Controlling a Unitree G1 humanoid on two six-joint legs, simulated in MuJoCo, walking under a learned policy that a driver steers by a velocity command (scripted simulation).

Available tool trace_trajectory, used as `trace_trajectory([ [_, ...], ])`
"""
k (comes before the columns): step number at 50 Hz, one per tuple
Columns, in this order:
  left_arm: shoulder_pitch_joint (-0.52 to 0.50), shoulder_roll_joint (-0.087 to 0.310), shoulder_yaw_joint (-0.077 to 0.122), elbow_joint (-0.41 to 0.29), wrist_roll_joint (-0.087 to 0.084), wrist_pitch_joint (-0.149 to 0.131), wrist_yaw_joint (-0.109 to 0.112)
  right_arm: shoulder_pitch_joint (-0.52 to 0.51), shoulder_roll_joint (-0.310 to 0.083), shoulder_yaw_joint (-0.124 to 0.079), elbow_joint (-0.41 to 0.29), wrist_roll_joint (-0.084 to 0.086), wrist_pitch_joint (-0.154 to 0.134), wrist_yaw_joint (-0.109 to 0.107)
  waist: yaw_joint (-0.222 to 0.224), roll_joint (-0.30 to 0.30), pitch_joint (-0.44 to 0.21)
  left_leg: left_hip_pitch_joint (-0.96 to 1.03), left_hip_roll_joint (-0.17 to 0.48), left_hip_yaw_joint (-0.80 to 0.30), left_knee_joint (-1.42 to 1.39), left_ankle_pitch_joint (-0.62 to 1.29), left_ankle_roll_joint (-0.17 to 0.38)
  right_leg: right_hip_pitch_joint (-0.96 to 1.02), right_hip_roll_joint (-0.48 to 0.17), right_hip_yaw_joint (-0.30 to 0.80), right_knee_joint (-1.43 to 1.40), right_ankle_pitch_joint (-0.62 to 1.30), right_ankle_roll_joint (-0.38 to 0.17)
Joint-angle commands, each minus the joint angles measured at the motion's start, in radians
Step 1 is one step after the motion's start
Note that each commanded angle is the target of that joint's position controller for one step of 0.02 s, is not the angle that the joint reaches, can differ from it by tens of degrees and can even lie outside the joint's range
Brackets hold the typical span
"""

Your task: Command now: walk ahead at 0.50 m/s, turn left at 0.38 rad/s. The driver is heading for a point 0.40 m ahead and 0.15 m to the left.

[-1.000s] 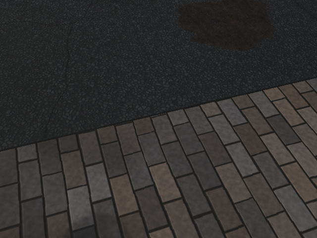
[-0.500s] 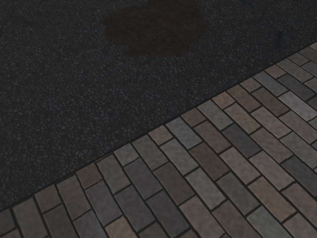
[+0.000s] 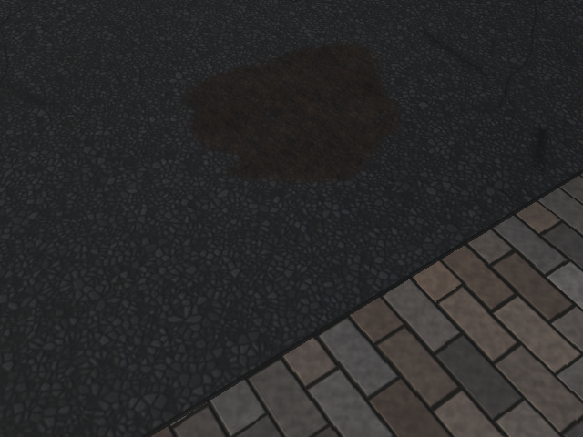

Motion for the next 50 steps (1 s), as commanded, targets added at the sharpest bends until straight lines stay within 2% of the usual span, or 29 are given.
trace_trajectory([
  [1,-0.048,0.12,0.035,-0.111,0.017,-0.03,0.003,0.033,-0.117,-0.025,-0.068,-0.007,-0.003,-0.013,0.004,0.062,-0.071,0.27,0.271,-0.414,-0.241,0.12,0.192,-0.267,-0.091,0.051,-0.075,0.067,0.023],
  [4,-0.081,0.091,0.029,-0.129,0.017,-0.01,0.012,0.06,-0.148,-0.036,-0.069,0.004,0.001,-0.031,0.006,0.073,-0.052,0.19,0.248,-0.342,-0.262,0.21,0.197,-0.266,-0.087,0.019,-0.22,0.12,0.068],
  [8,-0.223,0.056,0.016,-0.167,0.012,-0.014,0.008,0.113,-0.165,-0.045,-0.058,0.014,0.019,-0.053,-0.041,0.088,-0.031,0.113,0.18,-0.27,-0.251,0.185,0.137,-0.191,-0.042,0.01,-0.489,0.383,0.094],
  [12,-0.327,0.064,0.017,-0.199,-0.004,-0.029,-0.009,0.183,-0.156,-0.045,-0.042,0.021,0.039,-0.062,-0.076,0.1,-0.028,0.146,0.19,-0.328,-0.194,0.125,0.114,-0.123,0.001,0.019,-0.624,0.448,0.088],
  [15,-0.322,0.099,0.03,-0.203,-0.01,-0.044,-0.017,0.183,-0.157,-0.05,-0.048,0.019,0.05,-0.068,-0.053,0.124,-0.028,0.232,0.223,-0.417,-0.114,0.118,0.099,-0.086,0.005,0.042,-0.688,0.351,0.061],
  [16,-0.281,0.112,0.037,-0.193,-0.012,-0.048,-0.016,0.169,-0.157,-0.051,-0.055,0.018,0.053,-0.068,-0.028,0.14,-0.038,0.237,0.224,-0.433,-0.079,0.15,0.089,-0.031,0.004,0.035,-0.708,0.323,0.042],
  [17,-0.195,0.135,0.05,-0.172,-0.008,-0.052,-0.01,0.148,-0.141,-0.047,-0.066,0.016,0.054,-0.066,0.021,0.139,-0.08,0.218,0.19,-0.415,-0.004,0.208,0.065,0.1,-0.004,0.023,-0.75,0.338,0.011],
  [18,-0.061,0.174,0.064,-0.155,0.009,-0.056,-0.003,0.127,-0.098,-0.031,-0.086,0.006,0.05,-0.06,0.088,0.101,-0.199,0.131,0.144,-0.361,0.194,0.187,0.034,0.337,-0.111,0.101,-0.71,0.332,-0.047],
  [19,0.077,0.257,0.085,-0.139,0.025,-0.048,0.005,0.223,-0.033,-0.011,-0.107,0.009,0.041,-0.061,0.09,-0.098,-0.36,-0.148,0.012,-0.222,0.518,-0.11,-0.035,0.704,-0.333,0.415,-0.705,0.26,-0.174],
  [20,0.115,0.235,0.083,-0.107,0.002,-0.033,-0.004,0.284,-0.058,-0.004,-0.122,0.023,0.035,-0.06,0.067,-0.314,-0.398,-0.371,0.021,-0.168,0.72,-0.465,-0.057,0.78,-0.463,0.735,-0.79,0.046,-0.257],
  [21,0.052,0.152,0.061,-0.126,-0.003,-0.027,-0.003,0.224,-0.145,-0.026,-0.105,0.027,0.038,-0.061,0.079,-0.175,-0.238,-0.431,0.075,-0.186,0.801,-0.407,-0.072,0.64,-0.422,0.649,-0.819,0.035,-0.226],
  [22,-0.002,0.114,0.047,-0.133,0.006,-0.02,-0.002,0.139,-0.161,-0.033,-0.117,0.014,0.045,-0.062,0.076,-0.081,-0.126,-0.411,0.099,-0.152,0.813,-0.336,-0.086,0.496,-0.373,0.478,-0.816,0.221,-0.194],
  [23,-0.047,0.094,0.037,-0.128,0.013,-0.016,-0.007,0.101,-0.147,-0.035,-0.127,0.001,0.049,-0.064,0.05,-0.034,-0.063,-0.371,0.113,-0.133,0.781,-0.306,-0.1,0.37,-0.328,0.356,-0.82,0.462,-0.185],
  [24,-0.076,0.075,0.029,-0.122,0.017,-0.016,-0.011,0.096,-0.136,-0.039,-0.131,-0.006,0.056,-0.064,0.021,-0.042,-0.048,-0.328,0.134,-0.127,0.736,-0.298,-0.107,0.295,-0.294,0.266,-0.82,0.643,-0.178],
  [27,-0.103,0.093,0.032,-0.089,0.016,-0.021,-0.02,0.117,-0.062,-0.022,-0.136,-0.001,0.071,-0.06,-0.017,-0.098,-0.063,-0.228,0.134,-0.077,0.579,-0.251,-0.128,0.195,-0.247,0.12,-0.855,0.868,-0.192],
  [30,-0.129,0.134,0.041,-0.062,0.004,-0.005,-0.009,0.074,-0.036,-0.005,-0.147,-0.009,0.073,-0.051,-0.017,-0.093,-0.115,-0.122,0.142,-0.044,0.368,-0.076,-0.13,0.172,-0.228,0.028,-0.871,0.905,-0.192],
  [34,-0.078,0.156,0.041,-0.016,-0.011,0.016,-0.004,-0.031,-0.06,-0.006,-0.171,-0.01,0.068,-0.038,0.024,-0.085,-0.125,-0.036,0.119,-0.021,0.187,0.053,-0.112,0.207,-0.226,0.006,-0.847,0.8,-0.169],
  [37,-0.085,0.161,0.037,0.006,-0.027,0.027,-0.004,-0.037,-0.076,-0.015,-0.177,-0.017,0.065,-0.035,-0.001,-0.078,-0.113,0.059,0.097,-0.002,0.014,0.113,-0.068,0.216,-0.222,0.024,-0.762,0.666,-0.129],
  [38,-0.057,0.139,0.028,0.02,-0.026,0.026,-0.005,-0.022,-0.095,-0.022,-0.172,-0.023,0.064,-0.041,-0.007,-0.058,-0.118,0.14,0.103,-0.017,-0.063,0.208,-0.043,0.198,-0.188,0.019,-0.715,0.593,-0.092],
  [39,-0.021,0.103,0.014,0.022,-0.001,0.017,-0.006,-0.001,-0.155,-0.035,-0.18,-0.032,0.065,-0.052,0.001,0.019,-0.17,0.275,0.215,-0.122,-0.044,0.555,-0.005,0.141,-0.134,-0.019,-0.631,0.454,-0.032],
  [40,0.086,0.048,-0.007,0.034,0.026,0.01,-0.011,-0.008,-0.175,-0.031,-0.195,-0.048,0.076,-0.062,0.053,0.163,-0.25,0.441,0.379,-0.279,0.024,0.793,0.12,0.005,-0.062,-0.069,-0.517,0.082,0.034],
  [41,0.07,0.045,-0.015,0.041,0.021,0.023,-0.007,0.0,-0.083,-0.007,-0.182,-0.038,0.086,-0.059,0.019,0.202,-0.289,0.408,0.424,-0.339,-0.001,0.714,0.2,0.001,-0.063,-0.034,-0.463,-0.151,0.067],
  [42,0.021,0.076,-0.008,0.026,0.007,0.039,-0.004,-0.018,-0.054,0.004,-0.171,-0.031,0.088,-0.052,0.015,0.185,-0.248,0.364,0.39,-0.34,-0.032,0.558,0.19,-0.021,-0.069,-0.021,-0.454,-0.18,0.08],
  [43,-0.003,0.081,-0.006,0.028,0.003,0.055,0.003,-0.045,-0.062,0.002,-0.163,-0.031,0.089,-0.046,0.022,0.166,-0.215,0.321,0.358,-0.32,-0.051,0.438,0.156,-0.026,-0.074,-0.021,-0.471,-0.144,0.084],
  [46,0.033,0.08,-0.007,0.059,0.019,0.09,0.014,-0.164,-0.089,-0.004,-0.176,-0.026,0.092,-0.039,0.081,0.142,-0.149,0.096,0.262,-0.208,-0.085,0.148,0.048,0.171,-0.074,-0.027,-0.667,0.155,0.081],
  [47,0.022,0.09,-0.008,0.06,0.026,0.094,0.013,-0.149,-0.081,-0.005,-0.166,-0.024,0.091,-0.038,0.066,0.126,-0.128,0.068,0.216,-0.17,-0.086,-0.01,0.008,0.192,-0.079,-0.023,-0.702,0.21,0.074],
  [48,0.014,0.113,-0.005,0.06,0.023,0.096,0.014,-0.137,-0.073,-0.004,-0.159,-0.025,0.093,-0.038,0.043,0.095,-0.079,0.061,0.176,-0.133,-0.09,-0.142,-0.019,0.141,-0.088,-0.027,-0.705,0.144,0.058],
  [49,-0.008,0.128,0.0,0.07,0.015,0.095,0.015,-0.133,-0.064,-0.001,-0.157,-0.027,0.092,-0.038,0.025,0.038,-0.027,0.073,0.153,-0.112,-0.085,-0.163,-0.033,0.082,-0.079,-0.033,-0.694,0.081,0.041],
  [50,-0.031,0.103,-0.005,0.067,0.014,0.09,0.016,-0.132,-0.059,0.001,-0.149,-0.031,0.087,-0.04,0.03,0.031,-0.018,0.085,0.154,-0.116,-0.061,-0.104,-0.037,0.081,-0.079,-0.035,-0.702,0.098,0.037],
])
